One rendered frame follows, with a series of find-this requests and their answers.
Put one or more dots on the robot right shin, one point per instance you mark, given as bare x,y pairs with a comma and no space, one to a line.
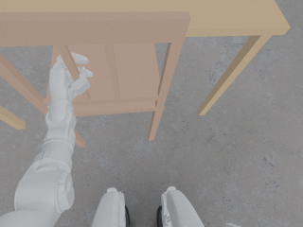
167,221

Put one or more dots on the robot left hand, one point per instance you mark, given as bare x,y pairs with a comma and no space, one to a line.
60,80

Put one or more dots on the robot left shin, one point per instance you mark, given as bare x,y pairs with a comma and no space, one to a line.
122,220

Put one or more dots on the robot shin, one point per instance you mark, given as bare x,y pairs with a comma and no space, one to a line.
122,220
167,221

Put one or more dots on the left robot upper arm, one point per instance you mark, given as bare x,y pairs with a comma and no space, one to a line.
41,198

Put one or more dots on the chair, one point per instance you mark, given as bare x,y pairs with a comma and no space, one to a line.
119,46

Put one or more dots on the robot left forearm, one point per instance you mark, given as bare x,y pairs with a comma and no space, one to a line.
58,145

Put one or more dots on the table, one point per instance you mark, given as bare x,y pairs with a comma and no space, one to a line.
259,19

